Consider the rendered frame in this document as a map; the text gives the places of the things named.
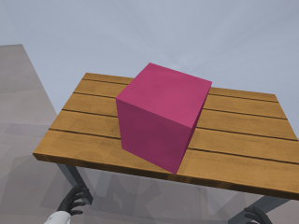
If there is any left robot hand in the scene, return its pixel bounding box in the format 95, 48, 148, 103
56, 183, 89, 216

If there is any carton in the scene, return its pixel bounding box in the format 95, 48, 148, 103
115, 63, 212, 175

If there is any right robot hand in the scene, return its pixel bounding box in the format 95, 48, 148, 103
244, 206, 273, 224

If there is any left robot forearm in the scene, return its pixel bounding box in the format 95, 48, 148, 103
44, 211, 71, 224

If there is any table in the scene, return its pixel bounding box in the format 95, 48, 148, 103
33, 73, 299, 224

